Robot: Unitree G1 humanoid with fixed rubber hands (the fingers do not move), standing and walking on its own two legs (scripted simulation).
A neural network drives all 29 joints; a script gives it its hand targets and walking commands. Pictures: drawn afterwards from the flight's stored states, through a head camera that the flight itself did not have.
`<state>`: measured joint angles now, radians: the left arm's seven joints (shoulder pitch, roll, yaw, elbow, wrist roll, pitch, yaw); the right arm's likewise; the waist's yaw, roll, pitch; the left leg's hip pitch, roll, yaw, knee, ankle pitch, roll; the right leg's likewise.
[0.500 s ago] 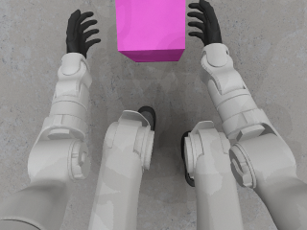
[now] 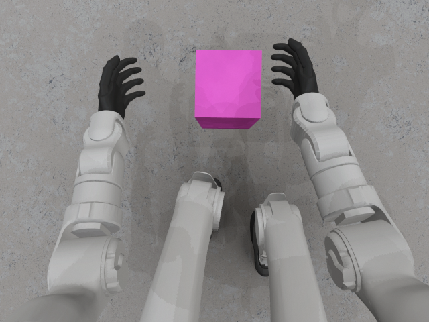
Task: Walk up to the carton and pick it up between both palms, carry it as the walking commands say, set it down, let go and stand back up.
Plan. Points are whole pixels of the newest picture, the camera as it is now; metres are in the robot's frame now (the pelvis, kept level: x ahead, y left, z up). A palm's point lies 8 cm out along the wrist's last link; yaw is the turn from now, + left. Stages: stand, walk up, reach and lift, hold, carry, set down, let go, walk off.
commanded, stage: set down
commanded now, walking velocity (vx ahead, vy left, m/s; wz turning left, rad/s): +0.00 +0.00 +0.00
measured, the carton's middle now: (226, 96) +0.51 +0.10 -0.38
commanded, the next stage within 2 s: let go in 0.60 s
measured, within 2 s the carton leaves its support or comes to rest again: neither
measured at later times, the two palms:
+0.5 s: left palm (48, 76) +0.40 +0.29 +0.02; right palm (361, 51) +0.49 -0.04 +0.03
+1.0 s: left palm out of the picture +0.34 +0.29 +0.10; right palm out of the picture +0.43 -0.10 +0.08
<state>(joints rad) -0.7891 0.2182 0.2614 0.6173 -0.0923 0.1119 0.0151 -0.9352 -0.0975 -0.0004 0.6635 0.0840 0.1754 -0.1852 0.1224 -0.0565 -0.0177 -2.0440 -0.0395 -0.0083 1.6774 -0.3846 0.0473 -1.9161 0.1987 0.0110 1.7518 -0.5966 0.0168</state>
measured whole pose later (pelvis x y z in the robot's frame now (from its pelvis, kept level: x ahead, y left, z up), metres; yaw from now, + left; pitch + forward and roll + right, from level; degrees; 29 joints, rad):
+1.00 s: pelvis +0.09 +0.02 +0.21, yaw +3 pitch +34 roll -4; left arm -0.24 0.15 0.19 0.53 -0.02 0.04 -0.09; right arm -0.34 -0.08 -0.09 0.64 -0.05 0.08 -0.13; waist 0.12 -0.02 -0.12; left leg -1.18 -0.06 -0.05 0.86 -0.26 0.05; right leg -1.04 0.13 0.08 0.85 -0.40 0.02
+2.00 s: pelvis +0.12 -0.01 +0.27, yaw +5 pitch +2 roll +0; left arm 0.23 0.26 0.05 0.65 -0.02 0.05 0.01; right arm 0.23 -0.16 -0.08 0.61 -0.03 0.05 -0.02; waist 0.08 0.01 -0.06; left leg -0.30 -0.06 -0.05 0.48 -0.21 0.03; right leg -0.16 0.09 0.10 0.46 -0.32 -0.04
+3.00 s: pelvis +0.11 +0.00 +0.27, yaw +5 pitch +1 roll -1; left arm 0.24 0.32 0.05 0.86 -0.01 -0.02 0.03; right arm 0.23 -0.20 -0.09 0.65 -0.03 0.01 -0.02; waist 0.08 0.01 -0.06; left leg -0.30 -0.06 -0.05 0.49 -0.20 0.04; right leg -0.16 0.09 0.10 0.46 -0.30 -0.04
